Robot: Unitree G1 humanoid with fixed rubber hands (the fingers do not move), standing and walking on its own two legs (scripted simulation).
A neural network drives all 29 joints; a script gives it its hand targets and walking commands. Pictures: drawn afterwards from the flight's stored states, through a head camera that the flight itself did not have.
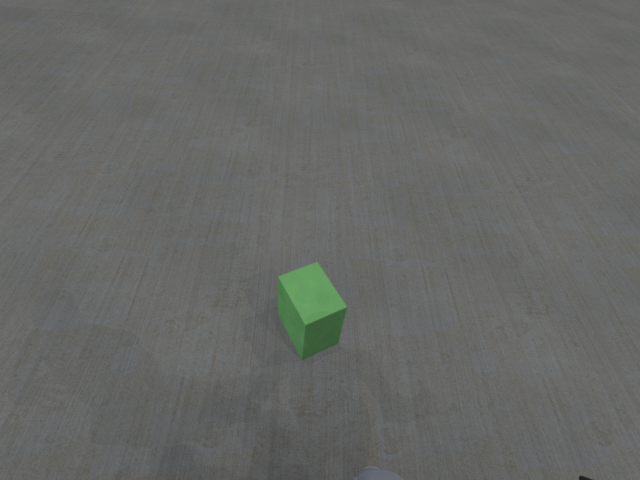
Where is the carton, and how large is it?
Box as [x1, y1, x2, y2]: [278, 262, 346, 359]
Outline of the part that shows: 317,262 278,276 278,315 301,359 338,342 346,306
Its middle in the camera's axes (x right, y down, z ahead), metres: -0.04 +0.23 +1.29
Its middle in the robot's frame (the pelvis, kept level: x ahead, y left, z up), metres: +0.74 -0.03 -0.65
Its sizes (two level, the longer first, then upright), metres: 0.193 0.142 0.236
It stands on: the floor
